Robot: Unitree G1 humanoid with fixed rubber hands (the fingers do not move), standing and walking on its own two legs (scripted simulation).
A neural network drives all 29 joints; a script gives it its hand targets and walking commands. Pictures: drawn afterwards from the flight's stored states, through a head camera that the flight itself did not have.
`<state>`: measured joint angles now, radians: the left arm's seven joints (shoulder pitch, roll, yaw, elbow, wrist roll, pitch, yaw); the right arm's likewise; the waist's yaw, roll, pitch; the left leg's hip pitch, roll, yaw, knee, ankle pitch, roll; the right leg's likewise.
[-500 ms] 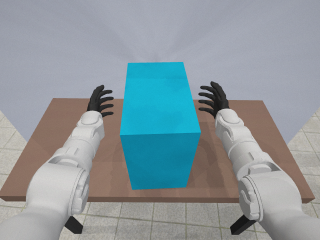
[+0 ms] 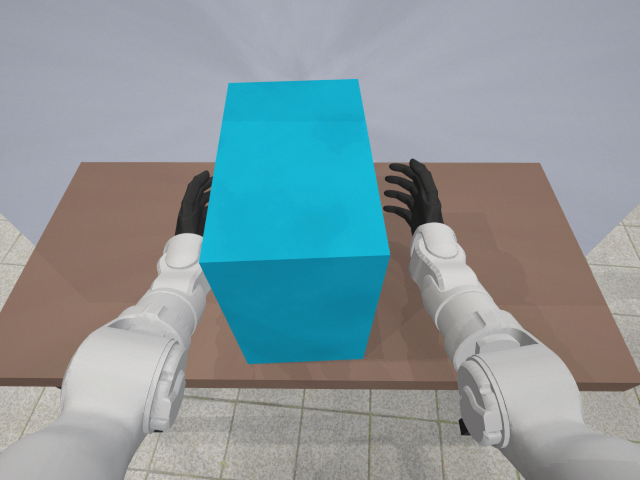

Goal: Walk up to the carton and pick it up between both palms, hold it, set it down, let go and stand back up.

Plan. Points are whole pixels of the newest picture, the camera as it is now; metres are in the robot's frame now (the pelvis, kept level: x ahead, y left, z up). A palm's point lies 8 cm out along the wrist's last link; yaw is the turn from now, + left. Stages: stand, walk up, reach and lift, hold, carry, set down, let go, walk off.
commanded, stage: reach and lift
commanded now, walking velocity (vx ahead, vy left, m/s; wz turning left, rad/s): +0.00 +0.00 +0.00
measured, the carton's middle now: (299, 229) +0.45 +0.02 +0.03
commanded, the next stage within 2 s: none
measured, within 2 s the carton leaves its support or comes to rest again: neither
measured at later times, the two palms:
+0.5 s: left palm (197, 235) +0.42 +0.16 +0.06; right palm (402, 228) +0.42 -0.11 +0.06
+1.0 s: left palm (198, 236) +0.43 +0.16 +0.05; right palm (399, 230) +0.42 -0.11 +0.06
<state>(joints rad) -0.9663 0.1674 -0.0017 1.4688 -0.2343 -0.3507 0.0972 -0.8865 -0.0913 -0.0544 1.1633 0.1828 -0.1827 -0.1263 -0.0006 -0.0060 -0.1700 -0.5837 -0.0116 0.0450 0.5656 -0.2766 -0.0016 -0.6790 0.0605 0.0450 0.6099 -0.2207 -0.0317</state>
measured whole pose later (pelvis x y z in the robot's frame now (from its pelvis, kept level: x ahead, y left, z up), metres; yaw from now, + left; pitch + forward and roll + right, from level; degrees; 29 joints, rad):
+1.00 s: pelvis +0.00 +0.01 +0.00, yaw +0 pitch +17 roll +1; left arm -0.95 0.10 0.26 1.43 0.07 -0.39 0.15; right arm -0.88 0.07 -0.42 1.14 -0.27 -0.23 -0.17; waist 0.00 -0.02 -0.17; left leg -0.61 -0.01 0.04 0.59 -0.29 0.00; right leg -0.69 0.06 0.04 0.61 -0.22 -0.04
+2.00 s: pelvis +0.00 +0.02 +0.00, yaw +0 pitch +17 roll +0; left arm -0.92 0.05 0.26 1.34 0.07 -0.34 0.20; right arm -0.86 0.04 -0.42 1.12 -0.27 -0.21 -0.14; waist 0.00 0.01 -0.17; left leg -0.61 -0.01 0.04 0.59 -0.29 0.02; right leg -0.67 0.06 0.04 0.56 -0.19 -0.04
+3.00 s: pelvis -0.03 +0.03 +0.00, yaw +0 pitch +15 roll -1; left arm -0.82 0.00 0.26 1.05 0.03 -0.04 0.20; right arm -0.82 0.03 -0.34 1.01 -0.18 -0.01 -0.13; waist 0.00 0.02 -0.27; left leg -0.61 -0.01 0.04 0.59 -0.25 0.03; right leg -0.64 0.06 0.03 0.50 -0.14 -0.03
